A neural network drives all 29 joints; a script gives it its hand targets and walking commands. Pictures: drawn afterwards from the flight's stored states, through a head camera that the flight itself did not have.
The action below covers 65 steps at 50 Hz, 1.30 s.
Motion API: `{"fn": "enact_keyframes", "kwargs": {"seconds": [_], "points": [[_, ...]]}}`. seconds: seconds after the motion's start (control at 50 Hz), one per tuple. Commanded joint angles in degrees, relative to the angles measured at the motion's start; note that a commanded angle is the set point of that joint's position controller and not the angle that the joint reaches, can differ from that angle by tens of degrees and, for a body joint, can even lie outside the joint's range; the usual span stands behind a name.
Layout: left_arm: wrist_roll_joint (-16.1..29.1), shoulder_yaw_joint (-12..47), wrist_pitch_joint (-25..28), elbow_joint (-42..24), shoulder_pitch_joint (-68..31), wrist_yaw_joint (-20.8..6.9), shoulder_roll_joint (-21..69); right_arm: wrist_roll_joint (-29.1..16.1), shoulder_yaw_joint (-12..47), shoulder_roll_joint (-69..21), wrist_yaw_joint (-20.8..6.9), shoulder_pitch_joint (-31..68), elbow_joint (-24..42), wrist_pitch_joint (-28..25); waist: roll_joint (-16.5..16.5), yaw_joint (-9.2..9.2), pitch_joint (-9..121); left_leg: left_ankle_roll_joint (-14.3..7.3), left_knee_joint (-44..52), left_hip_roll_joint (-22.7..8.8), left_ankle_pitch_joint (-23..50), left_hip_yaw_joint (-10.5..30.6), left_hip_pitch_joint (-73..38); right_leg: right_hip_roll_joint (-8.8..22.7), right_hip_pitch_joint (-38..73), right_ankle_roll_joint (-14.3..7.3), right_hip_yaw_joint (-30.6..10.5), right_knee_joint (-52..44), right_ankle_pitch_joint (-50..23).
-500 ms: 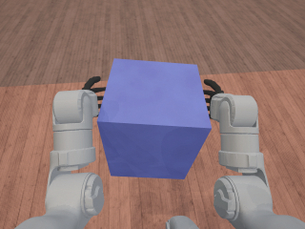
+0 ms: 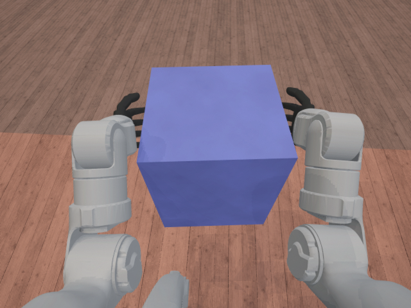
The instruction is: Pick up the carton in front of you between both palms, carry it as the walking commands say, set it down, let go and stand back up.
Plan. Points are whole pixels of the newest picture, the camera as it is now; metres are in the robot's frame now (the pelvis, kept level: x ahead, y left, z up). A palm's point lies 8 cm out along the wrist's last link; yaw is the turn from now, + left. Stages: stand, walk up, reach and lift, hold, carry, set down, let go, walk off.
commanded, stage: carry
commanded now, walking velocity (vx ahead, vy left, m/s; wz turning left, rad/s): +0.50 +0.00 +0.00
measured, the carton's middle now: (212, 153) +0.38 +0.03 +0.09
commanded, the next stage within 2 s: none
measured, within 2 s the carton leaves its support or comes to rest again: neither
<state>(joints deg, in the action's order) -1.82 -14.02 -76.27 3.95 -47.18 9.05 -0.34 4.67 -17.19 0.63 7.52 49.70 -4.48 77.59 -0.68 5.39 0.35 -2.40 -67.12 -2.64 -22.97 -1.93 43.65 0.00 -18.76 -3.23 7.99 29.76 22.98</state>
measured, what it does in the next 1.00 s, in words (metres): climbs: left foot 0.03 m higher, then right foot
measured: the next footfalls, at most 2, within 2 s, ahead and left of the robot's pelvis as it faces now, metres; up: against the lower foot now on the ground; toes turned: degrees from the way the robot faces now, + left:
left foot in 0.14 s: +0.28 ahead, +0.12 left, +0.03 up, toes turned +6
right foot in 0.54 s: +0.53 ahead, -0.09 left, +0.06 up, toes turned -8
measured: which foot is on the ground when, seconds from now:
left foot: up 0.00-0.12, down 0.14-0.54, up 0.56-0.92, down 0.94-1.00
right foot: down 0.00-0.16, up 0.18-0.52, down 0.54-0.96, up 0.98-1.00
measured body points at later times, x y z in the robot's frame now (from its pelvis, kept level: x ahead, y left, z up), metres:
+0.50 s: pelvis +0.32 +0.02 +0.03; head +0.35 +0.02 +0.48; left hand +0.72 +0.15 +0.20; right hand +0.70 -0.16 +0.20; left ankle +0.24 +0.12 -0.70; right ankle +0.46 -0.09 -0.66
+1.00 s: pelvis +0.64 +0.03 +0.06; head +0.65 +0.03 +0.51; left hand +1.03 +0.18 +0.22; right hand +1.03 -0.13 +0.23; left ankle +0.74 +0.11 -0.64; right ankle +0.50 -0.08 -0.62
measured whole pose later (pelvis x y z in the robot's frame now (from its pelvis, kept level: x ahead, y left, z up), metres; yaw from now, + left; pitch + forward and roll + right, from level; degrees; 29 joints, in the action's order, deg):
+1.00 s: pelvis +0.64 +0.03 +0.06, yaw -1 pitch +4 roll +2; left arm -2.1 -15.8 -75.7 9.8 -48.6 8.1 -2.5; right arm 5.8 -15.6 -0.4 7.3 50.3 -11.3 74.9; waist 2.1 -0.6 3.6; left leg -4.6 -41.6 0.3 -18.4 -9.3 33.5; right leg 3.5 -16.0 -0.1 2.2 53.3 31.5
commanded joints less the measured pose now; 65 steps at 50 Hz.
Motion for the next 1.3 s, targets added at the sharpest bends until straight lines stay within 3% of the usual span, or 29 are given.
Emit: {"fn": "enact_keyframes", "kwargs": {"seconds": [0.0, 0.08, 0.12, 0.14, 0.16, 0.18, 0.22, 0.24, 0.38, 0.46, 0.5, 0.52, 0.54, 0.56, 0.58, 0.62, 0.66, 0.74, 0.86, 0.88, 0.92, 0.94, 0.96, 0.98, 1.02, 1.04, 1.08, 1.16, 1.28], "points": [[28.38, 34.55, 0.53, -8.44, -49.75, -15.18, 61.91, -19.78, 32.3, -55.95, -9.59, 37.94, 2.0, -1.39, 7.28, -1.44, 27.63, 0.43, 12.78, -1.52, 3.2, -0.68, 0.54, 14.24, 22.57, -9.59, -15.14, -8.87, -17.79], [25.73, 33.28, 0.28, -1.69, -45.9, -15.67, 60.49, -19.71, 32.72, -56.6, -10.88, 36.3, -3.48, -1.04, 9.47, -2.5, 24.83, -0.77, 27.85, 4.43, 4.88, -9.79, -13.12, 12.66, 18.89, -6.39, -8.29, -5.67, -29.42], [24.72, 32.42, 0.42, 1.58, -44.88, -15.88, 61.0, -20.26, 32.15, -58.01, -11.79, 34.43, -7.52, -1.56, 6.29, -8.66, 30.95, -2.86, 34.3, 7.2, 8.42, -11.96, -38.19, 9.46, 10.37, -1.37, -0.77, 10.81, -41.52], [24.04, 31.87, 0.6, 2.9, -44.43, -16.07, 61.08, -20.65, 31.65, -58.28, -12.24, 33.57, -8.2, -2.08, -1.09, -11.34, 36.62, -6.98, 37.44, -4.09, -3.02, 7.34, -54.49, 7.16, -3.34, 1.9, -0.84, 25.02, -26.18], [23.45, 31.17, 0.73, 3.04, -45.36, -16.24, 62.03, -21.33, 31.77, -58.19, -12.52, 35.59, -8.22, -2.88, -17.79, -11.16, 37.1, -14.94, 45.1, -17.23, -0.42, 37.07, -63.43, -2.47, -21.29, 3.98, -2.33, 38.71, 2.59], [22.84, 30.97, 1.07, 2.47, -47.31, -15.99, 61.77, -22.78, 32.6, -60.27, -12.84, 37.34, -6.05, -3.1, -14.72, -11.09, 33.82, -16.52, 45.83, -17.85, 8.67, 41.05, -63.05, -2.43, -29.39, 2.38, -8.39, 49.06, 8.42], [21.94, 30.16, 1.51, 1.43, -46.88, -15.01, 61.79, -27.45, 35.64, -63.92, -13.37, 44.45, 0.97, -3.6, -2.02, -10.86, 30.87, -14.36, 39.93, -15.81, 23.83, 28.62, -57.46, 1.29, -32.44, 0.81, -10.25, 53.45, 4.94], [21.35, 29.78, 1.67, 0.63, -45.79, -14.34, 61.7, -29.56, 37.17, -65.4, -13.53, 47.6, 4.66, -3.9, -0.94, -9.85, 30.35, -12.24, 40.43, -14.56, 22.55, 24.42, -54.39, 2.34, -31.38, 0.51, -10.59, 50.44, 2.89], [17.38, 29.61, 1.13, -4.64, -42.24, -10.62, 56.23, -32.46, 38.66, -62.93, -13.55, 47.82, 11.04, -2.81, -5.75, -9.47, 28.56, -10.91, 45.71, -12.44, 16.06, 12.02, -49.75, 3.82, -28.35, 1.83, -5.96, 28.77, -0.99], [16.54, 30.38, 0.18, -0.96, -39.78, -11.22, 54.49, -29.98, 37.89, -60.54, -13.89, 43.27, 4.95, -1.77, -7.99, -8.63, 25.68, -7.39, 45.02, -10.02, 25.4, 3.29, -44.37, -0.51, -14.8, 0.95, 2.01, 11.22, -5.68], [17.09, 30.27, 0.1, 2.64, -38.8, -12.15, 55.09, -28.75, 36.92, -60.23, -14.06, 41.64, 1.23, -1.61, -6.67, -4.48, 28.29, -4.15, 33.51, -8.07, 40.01, -2.69, -39.88, -5.21, 2.52, -0.68, 7.77, 3.11, -9.42], [17.67, 29.89, 0.31, 5.03, -37.98, -12.66, 55.4, -27.97, 36.51, -60.3, -14.16, 40.81, -0.49, -1.6, -3.51, -1.93, 33.19, -1.41, 23.32, -6.64, 40.69, -5.22, -33.13, -3.4, 18.29, -2.19, 4.53, 3.33, -8.77], [17.96, 29.34, 0.71, 5.98, -37.26, -13.16, 55.43, -27.11, 35.62, -60.31, -14.4, 41.09, -1.59, -1.54, 6.0, -0.04, 38.26, 1.56, 8.76, -2.42, 22.07, -4.75, -18.52, 10.59, 32.1, -7.22, -20.91, -2.35, 6.48], [18.59, 28.99, 1.33, 6.55, -38.97, -13.53, 56.39, -26.1, 34.81, -60.86, -14.57, 42.51, -2.22, -1.5, 19.99, 0.72, 36.15, 2.98, -4.17, 7.14, -7.34, -1.73, -2.16, 20.15, 38.24, -14.08, -45.19, -9.83, -3.82], [20.24, 29.87, 1.31, 4.36, -40.81, -13.97, 58.02, -25.29, 34.19, -61.19, -14.42, 42.99, -3.25, -1.68, 14.43, -0.34, 32.72, 0.94, -12.85, 4.27, -8.08, 3.84, 4.25, 20.15, 37.77, -14.92, -43.71, -7.63, -10.92], [24.54, 32.37, 1.8, -1.87, -47.35, -14.81, 62.77, -24.59, 32.9, -61.52, -13.65, 41.99, -2.23, -2.11, 2.03, -0.21, 30.5, -0.18, -15.45, 1.02, -3.59, 4.34, 6.79, 17.67, 31.7, -12.46, -32.4, -2.4, -24.68], [28.15, 34.21, 2.13, -6.91, -52.95, -15.13, 64.96, -23.43, 31.76, -61.13, -12.38, 41.18, -0.5, -2.38, 3.41, -1.75, 30.79, -0.59, -10.33, -0.37, -1.1, 4.38, 4.38, 15.94, 27.86, -9.24, -26.46, -4.54, -19.29], [30.0, 34.83, 1.67, -11.08, -53.81, -15.21, 64.3, -21.09, 31.55, -58.28, -10.11, 40.35, 3.08, -2.37, 6.17, -1.61, 29.42, 0.07, -1.58, -0.92, -1.18, 0.91, 5.94, 15.72, 26.2, -10.51, -21.69, -7.95, -15.15], [26.93, 33.99, 0.36, -4.27, -47.45, -15.61, 60.82, -19.28, 32.67, -55.61, -10.09, 36.32, -1.2, -1.18, 8.92, -1.37, 24.86, -0.21, 24.76, 2.78, 4.63, -7.77, -8.23, 12.96, 20.29, -7.35, -10.08, -7.83, -25.27], [26.35, 33.55, 0.32, -2.54, -46.49, -15.7, 60.56, -19.41, 32.65, -55.97, -10.49, 36.22, -2.71, -1.14, 9.4, -2.43, 25.02, -0.94, 27.77, 4.73, 4.81, -10.0, -13.62, 12.7, 19.04, -6.25, -8.27, -5.35, -30.74], [25.31, 32.71, 0.34, 0.75, -45.51, -15.89, 60.83, -19.94, 32.07, -57.14, -11.38, 34.36, -6.73, -1.54, 6.23, -8.9, 31.53, -3.13, 33.88, 7.4, 8.42, -12.03, -39.45, 9.52, 10.1, -1.22, -0.67, 11.59, -42.84], [24.61, 32.18, 0.47, 2.06, -45.1, -16.06, 60.84, -20.37, 31.65, -57.37, -11.83, 33.71, -7.3, -1.97, -1.31, -11.55, 37.38, -7.31, 37.35, -4.47, -4.17, 8.13, -55.74, 7.15, -3.75, 2.02, -0.96, 26.08, -26.44], [23.76, 31.24, 0.52, 2.9, -45.41, -16.24, 61.69, -20.93, 31.69, -57.36, -12.16, 35.35, -7.94, -2.67, -17.86, -11.23, 37.82, -15.37, 45.43, -17.56, -0.74, 38.38, -64.48, -2.98, -21.68, 4.02, -2.75, 39.79, 3.97], [23.0, 30.91, 0.84, 2.83, -46.85, -16.0, 61.49, -22.35, 32.47, -59.58, -12.58, 36.7, -6.14, -2.86, -14.27, -11.1, 34.34, -16.76, 45.79, -17.93, 8.3, 41.37, -63.7, -2.44, -29.31, 2.32, -8.79, 49.93, 8.37], [21.87, 29.98, 1.36, 2.24, -46.09, -15.18, 61.81, -27.0, 35.47, -63.7, -13.37, 43.45, 0.28, -3.43, -1.8, -10.85, 30.88, -14.29, 39.81, -15.74, 24.68, 28.57, -57.72, 1.24, -32.48, 0.87, -10.29, 54.0, 4.76], [21.21, 29.58, 1.61, 1.56, -44.99, -14.57, 61.88, -29.19, 37.03, -65.5, -13.65, 46.71, 3.79, -3.79, -0.82, -9.86, 30.35, -12.18, 40.26, -14.44, 23.41, 24.35, -54.63, 2.22, -31.41, 0.58, -10.59, 51.05, 2.76], [19.95, 28.89, 1.92, -0.65, -43.7, -13.19, 60.92, -31.89, 38.41, -67.06, -13.91, 50.16, 8.09, -4.1, -3.29, -8.62, 30.76, -10.04, 42.48, -13.23, 16.14, 19.9, -51.84, 2.74, -29.05, 0.62, -9.38, 46.01, 1.88], [17.62, 29.36, 1.92, -3.71, -42.21, -11.05, 57.86, -33.02, 38.9, -65.02, -14.05, 48.62, 10.38, -3.63, -5.3, -9.35, 28.74, -11.5, 45.23, -12.82, 14.78, 14.73, -51.35, 3.52, -31.64, 1.68, -6.26, 35.27, 0.42], [16.83, 30.66, 0.34, -0.62, -39.87, -11.37, 54.55, -29.95, 37.77, -60.42, -14.03, 42.81, 4.12, -2.01, -8.21, -7.86, 25.05, -6.18, 43.82, -9.62, 30.96, 1.8, -43.4, -1.95, -10.76, 0.51, 4.05, 8.86, -7.59]]}}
